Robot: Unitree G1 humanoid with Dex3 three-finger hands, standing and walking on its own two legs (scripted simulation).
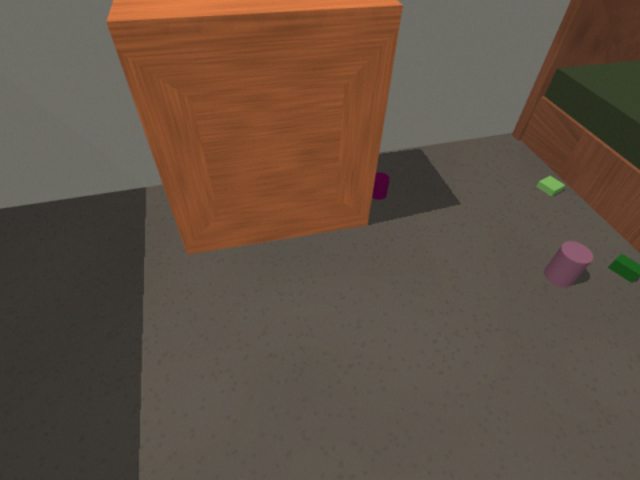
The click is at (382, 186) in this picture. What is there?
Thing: squat round
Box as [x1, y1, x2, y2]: [372, 173, 389, 199]
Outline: 384,173 376,173 372,197 380,199 383,198 386,194 389,178
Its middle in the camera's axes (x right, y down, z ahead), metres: +0.28 -0.26 +1.89
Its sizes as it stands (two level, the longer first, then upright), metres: 0.083 0.083 0.100
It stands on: the floor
